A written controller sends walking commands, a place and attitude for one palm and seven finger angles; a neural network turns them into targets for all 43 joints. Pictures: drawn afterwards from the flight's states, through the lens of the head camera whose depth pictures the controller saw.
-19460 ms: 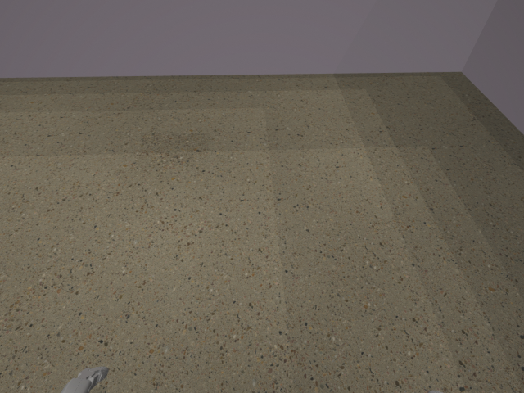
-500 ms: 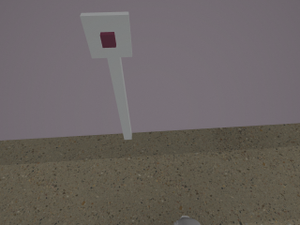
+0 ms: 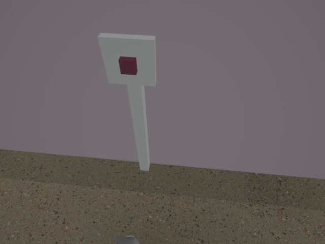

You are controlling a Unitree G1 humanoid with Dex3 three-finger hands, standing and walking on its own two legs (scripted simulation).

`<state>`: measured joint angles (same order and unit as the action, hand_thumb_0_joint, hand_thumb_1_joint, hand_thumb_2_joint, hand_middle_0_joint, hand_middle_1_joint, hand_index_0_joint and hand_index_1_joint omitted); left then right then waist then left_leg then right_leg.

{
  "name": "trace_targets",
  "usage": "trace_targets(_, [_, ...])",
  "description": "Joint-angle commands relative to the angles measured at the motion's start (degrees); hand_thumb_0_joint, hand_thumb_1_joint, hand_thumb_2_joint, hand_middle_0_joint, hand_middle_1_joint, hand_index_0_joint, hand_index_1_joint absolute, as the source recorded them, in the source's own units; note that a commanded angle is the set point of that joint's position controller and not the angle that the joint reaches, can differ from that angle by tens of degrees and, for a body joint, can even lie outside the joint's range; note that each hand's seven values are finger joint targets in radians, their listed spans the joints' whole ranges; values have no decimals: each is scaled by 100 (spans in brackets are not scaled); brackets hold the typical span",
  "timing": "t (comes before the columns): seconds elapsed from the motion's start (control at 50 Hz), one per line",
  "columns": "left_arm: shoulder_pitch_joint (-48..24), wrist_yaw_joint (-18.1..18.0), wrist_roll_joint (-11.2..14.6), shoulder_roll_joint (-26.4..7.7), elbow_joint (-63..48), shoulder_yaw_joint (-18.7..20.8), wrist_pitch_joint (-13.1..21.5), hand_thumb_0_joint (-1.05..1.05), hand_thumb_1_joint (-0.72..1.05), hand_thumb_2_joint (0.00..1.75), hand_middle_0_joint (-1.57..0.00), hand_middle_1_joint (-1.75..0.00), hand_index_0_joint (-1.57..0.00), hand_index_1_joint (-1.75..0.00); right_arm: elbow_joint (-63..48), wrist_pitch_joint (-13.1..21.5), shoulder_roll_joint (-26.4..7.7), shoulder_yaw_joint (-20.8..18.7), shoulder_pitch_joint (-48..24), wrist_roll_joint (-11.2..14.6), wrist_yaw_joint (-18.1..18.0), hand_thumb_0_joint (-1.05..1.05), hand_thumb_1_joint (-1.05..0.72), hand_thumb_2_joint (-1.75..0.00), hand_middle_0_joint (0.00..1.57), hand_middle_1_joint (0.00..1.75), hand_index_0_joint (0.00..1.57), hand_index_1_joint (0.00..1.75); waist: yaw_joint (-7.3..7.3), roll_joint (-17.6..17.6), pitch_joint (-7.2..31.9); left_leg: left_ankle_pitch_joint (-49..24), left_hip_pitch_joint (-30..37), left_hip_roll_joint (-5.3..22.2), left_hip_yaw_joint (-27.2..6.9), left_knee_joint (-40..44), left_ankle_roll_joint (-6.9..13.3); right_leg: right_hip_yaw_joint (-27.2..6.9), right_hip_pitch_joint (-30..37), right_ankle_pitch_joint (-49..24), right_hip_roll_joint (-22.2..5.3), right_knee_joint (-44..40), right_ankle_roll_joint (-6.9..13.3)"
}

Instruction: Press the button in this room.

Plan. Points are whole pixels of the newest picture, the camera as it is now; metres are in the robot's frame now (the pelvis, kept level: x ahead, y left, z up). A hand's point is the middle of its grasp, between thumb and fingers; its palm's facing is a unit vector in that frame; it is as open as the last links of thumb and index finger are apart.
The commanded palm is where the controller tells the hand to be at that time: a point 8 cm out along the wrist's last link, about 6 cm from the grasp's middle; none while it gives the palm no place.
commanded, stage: take the last steps up to it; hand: left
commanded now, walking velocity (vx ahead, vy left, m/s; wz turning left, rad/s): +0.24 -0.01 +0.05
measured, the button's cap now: (128, 65) +0.65 +0.18 +0.09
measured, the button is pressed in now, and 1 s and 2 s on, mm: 0 0 0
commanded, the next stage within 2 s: come to a stop and stand still in 0.24 s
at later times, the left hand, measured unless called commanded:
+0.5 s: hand (111, 217) +0.22 +0.18 -0.17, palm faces +0.02 -0.97 -0.26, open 7.3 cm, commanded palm none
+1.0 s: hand out of the picture +0.15 +0.24 -0.19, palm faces +0.10 -0.97 -0.23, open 7.4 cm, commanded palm none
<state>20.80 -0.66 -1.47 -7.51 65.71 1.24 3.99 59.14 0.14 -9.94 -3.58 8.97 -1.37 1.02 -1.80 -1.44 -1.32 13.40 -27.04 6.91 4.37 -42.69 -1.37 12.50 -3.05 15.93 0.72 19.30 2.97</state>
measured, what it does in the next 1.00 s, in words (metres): walks ahead: left foot, then right foot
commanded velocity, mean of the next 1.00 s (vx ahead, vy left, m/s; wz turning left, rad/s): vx -0.02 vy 0.04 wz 0.00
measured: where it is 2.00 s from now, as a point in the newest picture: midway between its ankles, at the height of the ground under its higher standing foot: outside the picture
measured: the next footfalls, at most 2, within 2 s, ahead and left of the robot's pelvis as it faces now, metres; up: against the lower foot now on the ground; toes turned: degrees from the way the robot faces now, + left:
left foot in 0.10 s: +0.14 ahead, +0.14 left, +0.00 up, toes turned +9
right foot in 0.48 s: +0.25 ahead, -0.12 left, +0.00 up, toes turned -7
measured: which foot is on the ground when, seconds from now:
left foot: up 0.00-0.08, down 0.10-0.50, up 0.52-0.90, down 0.92-1.00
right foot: down 0.00-0.12, up 0.14-0.46, down 0.48-0.92, up 0.94-1.00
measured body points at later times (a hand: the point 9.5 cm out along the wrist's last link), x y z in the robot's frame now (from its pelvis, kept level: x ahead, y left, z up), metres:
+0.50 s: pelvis +0.15 -0.01 -0.01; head +0.17 -0.03 +0.44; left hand +0.22 +0.23 -0.15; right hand +0.13 -0.23 -0.18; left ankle +0.11 +0.13 -0.74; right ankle +0.21 -0.12 -0.74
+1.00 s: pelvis +0.11 +0.03 -0.01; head +0.13 +0.06 +0.44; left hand +0.14 +0.29 -0.17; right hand +0.18 -0.21 -0.15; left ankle +0.10 +0.15 -0.74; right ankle +0.18 -0.11 -0.72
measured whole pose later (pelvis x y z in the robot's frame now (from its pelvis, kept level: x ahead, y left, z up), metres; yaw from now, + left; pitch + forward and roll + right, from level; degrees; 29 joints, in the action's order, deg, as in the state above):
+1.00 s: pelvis +0.11 +0.03 -0.01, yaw +2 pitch -2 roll +0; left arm 11.2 -1.9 -1.3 -13.4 60.2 3.5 -4.2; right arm 58.7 -1.6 -9.7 -2.5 11.0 -1.0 -0.9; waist -1.1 3.1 -3.0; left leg 17.8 -11.8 0.7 3.2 -31.0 0.6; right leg 2.2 -23.3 21.4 -4.7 41.5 -1.3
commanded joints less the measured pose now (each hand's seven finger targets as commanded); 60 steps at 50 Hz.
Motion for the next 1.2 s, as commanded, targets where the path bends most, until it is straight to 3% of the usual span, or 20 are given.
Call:
trace_targets(0.0, [515,-35,9,-851,-48,174,71,0,90,90,-20,-30,-20,-30,-366,219,-112,61,-293,6,27,0,-90,-90,20,30,20,30,-71,706,-372,174,-16,-170,217,716,110,-1171,219,-2189,-1789,-411,553])
trace_targets(0.06, [395,-29,75,-793,-56,148,43,0,90,90,-20,-30,-20,-30,-13,311,-337,17,695,-30,-68,0,-90,-90,20,30,20,30,432,261,167,-596,2018,-425,419,1682,278,-646,-405,-3213,-1324,1189,219])
trace_targets(0.08, [453,-6,104,-631,-151,111,47,0,90,90,-20,-30,-20,-30,162,367,-788,-89,1449,-66,-129,0,-90,-90,20,30,20,30,706,-493,827,-1624,3437,473,-664,1750,635,-349,-1423,-2146,-861,2474,-87])
trace_targets(0.1, [395,33,138,-380,-296,25,72,0,90,90,-20,-30,-20,-30,316,347,-1256,-185,1981,-38,-189,0,-90,-90,20,30,20,30,806,-1484,1096,-3121,4380,1749,-2197,1976,1339,-212,-2783,1413,-261,3946,-302])
trace_targets(0.12, [53,-3,86,-552,-444,51,39,0,90,90,-20,-30,-20,-30,382,259,-1331,-173,2061,30,-217,0,-90,-90,20,30,20,30,817,-975,872,-3171,4032,1970,-2146,2082,1623,-678,-2997,1983,-367,4622,-201])
trace_targets(0.2, [-185,56,30,-307,-371,119,-118,0,90,90,-20,-30,-20,-30,162,331,-592,6,932,21,-243,0,-90,-90,20,30,20,30,340,-365,-286,-1956,1999,1338,-1124,2787,1181,-1030,-2769,954,-833,4490,-329])
trace_targets(0.36, [-274,72,18,-180,-596,124,-335,0,90,90,-20,-30,-20,-30,58,282,-598,-7,560,-12,-255,0,-90,-90,20,30,20,30,86,-526,-327,-1546,1246,867,-341,2782,1033,-747,-1766,-37,-708,2360,-479])
trace_targets(0.42, [73,-11,35,-420,-446,115,-266,0,90,90,-20,-30,-20,-30,174,212,-578,11,582,22,-275,0,-90,-90,20,30,20,30,-134,-108,2,-1777,1370,466,-109,1819,528,-681,-710,-1286,-582,720,-527])
trace_targets(0.46, [23,-98,14,-1109,-433,158,-182,0,90,90,-20,-30,-20,-30,232,145,-192,71,958,116,-231,0,-90,-90,20,30,20,30,48,1135,291,597,889,-224,145,1252,37,-1991,-94,-3534,-1745,453,-125])
trace_targets(0.48, [-116,-91,43,-1347,-529,178,-212,0,90,90,-20,-30,-20,-30,284,46,-205,41,1191,139,-225,0,-90,-90,20,30,20,30,124,1193,323,1366,1105,-415,209,869,-12,-2047,-369,-3889,-2222,235,267])
trace_targets(0.56, [-474,-212,46,-1266,-621,249,-293,0,90,90,-20,-30,-20,-30,306,-184,-302,3,926,130,-295,0,-90,-90,20,30,20,30,-26,1300,235,1992,663,-397,-341,-930,-43,-2111,-333,-5356,-2375,349,851])
trace_targets(0.68, [-834,-268,-1,-1324,-906,392,-397,0,90,90,-20,-30,-20,-30,89,-333,-375,-88,703,93,-203,0,-90,-90,20,30,20,30,-30,928,597,1428,348,-524,-535,-1678,-163,-1745,-277,-4096,-2222,242,766])
trace_targets(0.84, [-1115,-174,-48,-1409,-1005,425,-495,0,90,90,-20,-30,-20,-30,-21,-156,-307,-12,991,93,-158,0,-90,-90,20,30,20,30,211,1271,589,483,1649,-618,-25,1123,-89,-1639,-1098,-1134,-1718,252,344])
trace_targets(0.88, [-1106,-136,47,-1096,-1033,327,-564,0,90,90,-20,-30,-20,-30,42,-69,-596,-34,1185,72,-166,0,-90,-90,20,30,20,30,333,162,432,173,2277,-176,-571,2298,34,-1254,-1971,140,-1139,1010,-104])
trace_targets(0.9, [-1029,-105,86,-750,-1119,273,-608,0,90,90,-20,-30,-20,-30,-125,-44,-1007,-107,931,7,-178,0,-90,-90,20,30,20,30,280,-1353,39,419,1598,917,-1921,3077,364,-777,-2367,967,-506,1836,-426])
trace_targets(0.92, [-1128,-113,54,-756,-1113,259,-661,0,90,90,-20,-30,-20,-30,-326,-96,-1166,-101,492,6,-200,0,-90,-90,20,30,20,30,239,-1447,-402,928,461,1249,-2127,3534,660,-1073,-2021,1260,-386,2501,-417])
trace_targets(0.96, [-986,-82,0,-868,-899,298,-746,0,90,90,-20,-30,-20,-30,-400,-72,-960,-25,-123,-14,-254,0,-90,-90,20,30,20,30,20,-1283,-631,1337,-90,826,-1632,3695,738,-1392,-1680,862,-425,3273,-395])
trace_targets(1.04, [-424,-36,9,-749,-589,204,-611,0,90,90,-20,-30,-20,-30,-264,-2,-769,62,22,46,-296,0,-90,-90,20,30,20,30,-53,-675,-310,-52,1265,420,-1020,3123,820,-1290,-2131,585,-337,3391,-464])
trace_targets(1.12, [-692,-69,48,-622,-613,49,-486,0,90,90,-20,-30,-20,-30,55,48,-709,31,640,52,-327,0,-90,-90,20,30,20,30,277,-545,90,-1865,2444,651,-1174,2681,1050,-1126,-1898,968,-432,1834,-506])
trace_targets(1.18, [-166,-125,87,-638,-360,-1,-361,0,90,90,-20,-30,-20,-30,204,88,-700,46,779,118,-315,0,-90,-90,20,30,20,30,126,-225,583,-2756,2554,399,-1028,1976,737,-1139,-744,-580,-458,-76,-472])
